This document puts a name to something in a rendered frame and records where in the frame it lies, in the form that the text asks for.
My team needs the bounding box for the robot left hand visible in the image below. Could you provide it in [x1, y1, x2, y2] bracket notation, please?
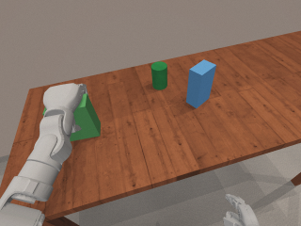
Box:
[43, 83, 88, 133]

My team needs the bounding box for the sponge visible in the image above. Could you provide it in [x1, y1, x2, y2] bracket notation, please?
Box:
[42, 93, 101, 141]

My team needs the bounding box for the robot right hand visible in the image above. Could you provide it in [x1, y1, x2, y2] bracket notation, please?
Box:
[223, 194, 261, 226]

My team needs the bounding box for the robot left forearm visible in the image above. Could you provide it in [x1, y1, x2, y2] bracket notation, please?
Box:
[0, 106, 74, 211]

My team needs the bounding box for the left robot upper arm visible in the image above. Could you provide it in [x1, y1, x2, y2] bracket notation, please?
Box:
[0, 202, 45, 226]

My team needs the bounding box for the table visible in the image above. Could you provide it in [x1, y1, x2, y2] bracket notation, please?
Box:
[0, 30, 301, 226]

